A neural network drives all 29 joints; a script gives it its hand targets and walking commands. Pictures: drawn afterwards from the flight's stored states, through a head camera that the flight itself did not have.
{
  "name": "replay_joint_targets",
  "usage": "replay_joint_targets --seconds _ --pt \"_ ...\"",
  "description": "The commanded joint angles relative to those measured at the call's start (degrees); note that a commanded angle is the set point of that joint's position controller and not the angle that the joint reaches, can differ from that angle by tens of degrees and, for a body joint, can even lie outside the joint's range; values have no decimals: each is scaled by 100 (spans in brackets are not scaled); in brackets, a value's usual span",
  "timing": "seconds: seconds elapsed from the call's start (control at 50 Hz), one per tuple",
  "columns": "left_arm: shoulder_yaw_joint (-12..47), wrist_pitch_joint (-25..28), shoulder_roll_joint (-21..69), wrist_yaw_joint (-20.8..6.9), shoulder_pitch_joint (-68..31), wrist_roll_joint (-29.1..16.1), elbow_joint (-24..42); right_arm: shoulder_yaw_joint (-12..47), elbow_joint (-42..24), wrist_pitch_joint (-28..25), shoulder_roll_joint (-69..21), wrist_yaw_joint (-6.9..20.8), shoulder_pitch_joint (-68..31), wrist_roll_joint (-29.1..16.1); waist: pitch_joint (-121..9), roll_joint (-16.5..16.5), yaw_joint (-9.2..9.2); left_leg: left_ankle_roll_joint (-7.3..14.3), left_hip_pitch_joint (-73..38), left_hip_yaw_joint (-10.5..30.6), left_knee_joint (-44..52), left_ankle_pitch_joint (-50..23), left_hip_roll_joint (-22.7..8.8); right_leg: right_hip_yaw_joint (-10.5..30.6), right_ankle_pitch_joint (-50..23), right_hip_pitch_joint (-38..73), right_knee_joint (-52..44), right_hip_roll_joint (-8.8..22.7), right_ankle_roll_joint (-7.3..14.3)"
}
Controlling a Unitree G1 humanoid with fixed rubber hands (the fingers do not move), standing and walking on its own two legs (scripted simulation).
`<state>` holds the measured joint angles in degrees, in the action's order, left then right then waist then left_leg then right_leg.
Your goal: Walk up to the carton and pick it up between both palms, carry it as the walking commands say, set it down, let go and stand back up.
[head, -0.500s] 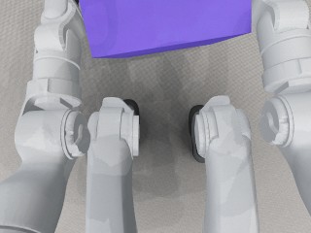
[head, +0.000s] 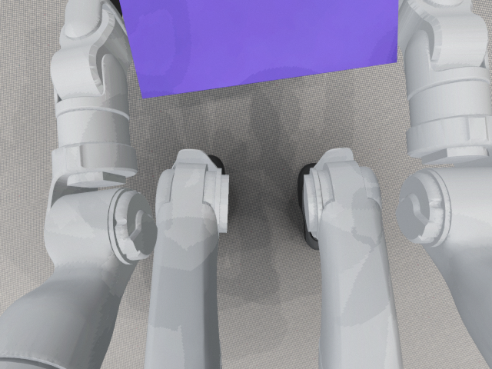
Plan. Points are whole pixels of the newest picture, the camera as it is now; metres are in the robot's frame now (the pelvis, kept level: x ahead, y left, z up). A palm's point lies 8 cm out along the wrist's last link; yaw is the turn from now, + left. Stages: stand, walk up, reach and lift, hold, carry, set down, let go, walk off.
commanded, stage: reach and lift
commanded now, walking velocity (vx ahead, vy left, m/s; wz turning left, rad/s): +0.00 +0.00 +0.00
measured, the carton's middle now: out of the picture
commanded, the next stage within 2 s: none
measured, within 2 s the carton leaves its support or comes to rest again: neither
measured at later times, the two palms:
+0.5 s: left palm out of the picture +0.51 +0.19 -0.06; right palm out of the picture +0.53 -0.15 -0.07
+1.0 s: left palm out of the picture +0.49 +0.19 +0.01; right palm out of the picture +0.51 -0.15 +0.01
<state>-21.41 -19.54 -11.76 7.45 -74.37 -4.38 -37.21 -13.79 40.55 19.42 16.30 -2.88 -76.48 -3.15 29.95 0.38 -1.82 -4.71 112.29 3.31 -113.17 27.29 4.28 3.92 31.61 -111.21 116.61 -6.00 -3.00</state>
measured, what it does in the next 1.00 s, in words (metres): rises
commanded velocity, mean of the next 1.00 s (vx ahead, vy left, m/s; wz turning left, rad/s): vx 0.00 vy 0.00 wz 0.00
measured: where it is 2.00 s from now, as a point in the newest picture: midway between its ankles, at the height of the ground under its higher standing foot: (261, 217)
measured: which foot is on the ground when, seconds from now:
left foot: down 0.00-1.00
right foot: down 0.00-1.00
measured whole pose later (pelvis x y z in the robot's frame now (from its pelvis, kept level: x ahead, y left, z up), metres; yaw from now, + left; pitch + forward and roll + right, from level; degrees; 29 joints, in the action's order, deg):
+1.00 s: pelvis -0.01 +0.00 +0.11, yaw -1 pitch +20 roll +0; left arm -23.3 -24.5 -7.6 5.9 -67.1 -0.1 -29.0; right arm -18.4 31.9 23.5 11.3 -0.2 -67.6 0.8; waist 29.8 0.2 -3.1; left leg -4.2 89.6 5.2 -93.1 23.3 4.8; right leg 4.6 26.4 -88.6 95.1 -6.4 -3.0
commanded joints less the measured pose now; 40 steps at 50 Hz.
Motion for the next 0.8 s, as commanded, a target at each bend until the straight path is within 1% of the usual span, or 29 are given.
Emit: replay_joint_targets --seconds 0.0,0.02,0.04,0.06,0.1,0.12,0.14,0.16,0.2,0.22,0.24,0.26,0.28,0.36,0.38,0.42,0.44,0.46,0.5,0.52,0.54,0.58,0.62,0.64,0.66,0.68,0.7,0.76,0.78 --pt "3452 126 5752 -1505 -4158 -589 1035 3003 -1448 -222 -5888 1383 -4143 -734 -12942 -165 -191 310 -4215 -996 833 -1669 336 -955 -1509 3229 -1324 -210 176" --pt "3541 137 5829 -1511 -4286 -703 1246 3050 -1579 -206 -5907 1374 -4193 -724 -13203 -222 -59 310 -4330 -971 841 -1685 339 -954 -1548 3422 -1391 -212 181" --pt "3548 140 5792 -1514 -4268 -678 1289 3051 -1453 -174 -5969 1383 -4011 -693 -13157 -250 -82 312 -4259 -989 847 -1697 338 -918 -1595 3443 -1431 -218 179" --pt "3415 95 5826 -1557 -4133 -567 966 2960 -1247 -146 -6014 1404 -4003 -650 -12724 -192 -191 311 -4070 -1040 954 -1538 329 -917 -1449 3262 -1488 -208 167" --pt "3301 42 5869 -1596 -3955 -465 779 2947 -1346 -133 -5989 1432 -4118 -628 -12688 -229 -282 346 -4028 -1015 1031 -1401 327 -889 -1294 3274 -1580 -204 169" --pt "3389 55 5905 -1604 -4067 -505 1175 3059 -1468 -106 -6160 1446 -4079 -710 -13195 -265 -316 344 -4320 -1009 1066 -1599 350 -893 -1523 3578 -1605 -213 158" --pt "3401 48 5844 -1618 -4184 -535 1187 3019 -1276 -65 -6132 1441 -3984 -661 -13092 -276 -241 333 -4184 -1024 1073 -1499 336 -871 -1434 3546 -1660 -222 161" --pt "3392 -7 5885 -1652 -3974 -486 1059 3035 -1354 -43 -6177 1447 -3974 -640 -13133 -286 -294 353 -4220 -998 1174 -1506 336 -900 -1428 3606 -1691 -215 142" --pt "3460 -17 5838 -1676 -4172 -531 1266 3018 -1373 -17 -6206 1430 -3930 -622 -13242 -221 -224 347 -4246 -1004 1189 -1450 337 -842 -1439 3777 -1759 -230 155" --pt "3453 -49 5831 -1683 -4092 -547 1124 3115 -1613 -31 -6153 1421 -4174 -675 -13237 -244 -346 361 -4235 -1023 1238 -1427 338 -851 -1362 3783 -1779 -223 142" --pt "3505 -56 5879 -1675 -4131 -594 1336 3162 -1659 4 -6280 1415 -4112 -728 -13515 -285 -292 373 -4454 -1001 1291 -1484 351 -843 -1436 3992 -1847 -243 131" --pt "3484 -56 5834 -1709 -4175 -570 1338 3168 -1510 40 -6332 1401 -3985 -664 -13365 -310 -377 356 -4225 -1053 1316 -1425 353 -792 -1456 4094 -1910 -221 133" --pt "3574 -91 5864 -1716 -4193 -607 1357 3115 -1552 47 -6221 1413 -4031 -611 -13372 -269 -231 348 -4296 -1009 1364 -1371 345 -814 -1406 4035 -1934 -229 136" --pt "3620 -152 5923 -1708 -4192 -634 1466 3263 -1883 83 -6263 1404 -4203 -713 -13776 -276 -332 353 -4670 -1008 1527 -1500 352 -807 -1494 4364 -2093 -245 134" --pt "3603 -174 5944 -1715 -4146 -621 1416 3235 -1755 107 -6243 1408 -4142 -690 -13663 -278 -334 345 -4575 -1005 1579 -1389 358 -829 -1399 4344 -2103 -248 137" --pt "3640 -217 5976 -1755 -4099 -618 1260 3084 -1563 134 -6189 1429 -3999 -531 -13355 -257 -156 335 -4514 -955 1673 -1192 327 -859 -1197 4134 -2209 -246 147" --pt "3607 -224 6059 -1756 -4118 -640 1315 3058 -1534 148 -6284 1451 -3935 -575 -13439 -195 -188 324 -4630 -952 1740 -1205 331 -856 -1217 4216 -2254 -244 158" --pt "3672 -218 6103 -1752 -4132 -634 1495 3194 -1852 116 -6260 1458 -4108 -637 -13747 -176 -252 328 -4786 -967 1750 -1305 352 -828 -1312 4393 -2286 -261 162" --pt "3717 -276 6082 -1737 -4102 -630 1343 3021 -1507 160 -6188 1476 -3902 -528 -13467 -91 -124 290 -4892 -903 1890 -1192 323 -896 -1162 4144 -2349 -262 185" --pt "3648 -281 6121 -1742 -3963 -597 1231 3013 -1448 159 -6237 1519 -3855 -542 -13383 -136 -175 293 -4830 -878 1908 -1144 330 -894 -1080 4053 -2371 -269 186" --pt "3736 -277 6203 -1759 -4074 -652 1493 3188 -1757 157 -6321 1517 -3977 -620 -13737 -165 -248 302 -4972 -941 1932 -1245 352 -841 -1207 4426 -2461 -273 182" --pt "3775 -297 6186 -1762 -3970 -672 1549 3215 -1756 185 -6357 1514 -3842 -621 -13787 -221 -171 313 -5085 -873 2060 -1385 341 -869 -1369 4514 -2522 -292 160" --pt "3710 -334 6250 -1779 -3765 -597 1329 3220 -1836 172 -6357 1535 -3956 -603 -13732 -262 -307 336 -5074 -850 2140 -1221 354 -856 -1189 4499 -2579 -296 157" --pt "3663 -352 6190 -1780 -3850 -531 1335 3086 -1580 201 -6364 1562 -3865 -558 -13456 -197 -263 326 -5028 -839 2233 -1040 330 -878 -1002 4338 -2625 -279 168" --pt "3827 -344 6360 -1777 -3816 -587 1566 3149 -1749 188 -6353 1586 -3733 -565 -13838 -130 -195 287 -5351 -839 2235 -1287 353 -876 -1211 4489 -2675 -296 189" --pt "3829 -354 6306 -1770 -3905 -610 1645 3224 -1771 208 -6375 1578 -3764 -624 -13886 -103 -255 276 -5340 -854 2254 -1312 366 -824 -1223 4620 -2736 -296 190" --pt "3868 -377 6298 -1791 -3814 -627 1462 3177 -1807 191 -6337 1570 -3797 -602 -13684 -99 -194 299 -5307 -824 2310 -1197 352 -845 -1150 4572 -2778 -302 181" --pt "3987 -343 6316 -1768 -3824 -681 1876 3381 -2025 214 -6448 1545 -3682 -646 -14102 -139 -254 293 -5618 -831 2422 -1450 377 -824 -1396 4970 -2854 -320 163" --pt "4016 -367 6273 -1772 -3879 -693 1822 3331 -1984 216 -6389 1538 -3722 -642 -13994 -145 -189 292 -5601 -797 2469 -1352 352 -823 -1349 4972 -2895 -325 167"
